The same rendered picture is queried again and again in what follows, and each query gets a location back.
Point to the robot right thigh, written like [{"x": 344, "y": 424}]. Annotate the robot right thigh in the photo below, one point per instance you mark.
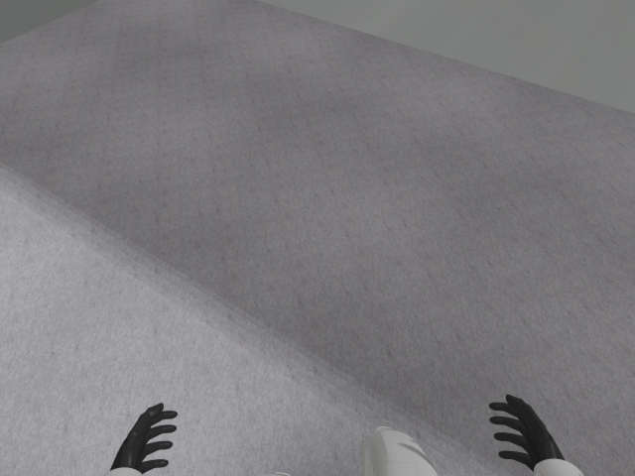
[{"x": 394, "y": 453}]

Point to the robot right hand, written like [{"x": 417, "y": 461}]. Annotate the robot right hand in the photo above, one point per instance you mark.
[{"x": 537, "y": 441}]

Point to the robot left hand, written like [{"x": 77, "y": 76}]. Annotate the robot left hand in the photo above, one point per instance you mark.
[{"x": 134, "y": 448}]

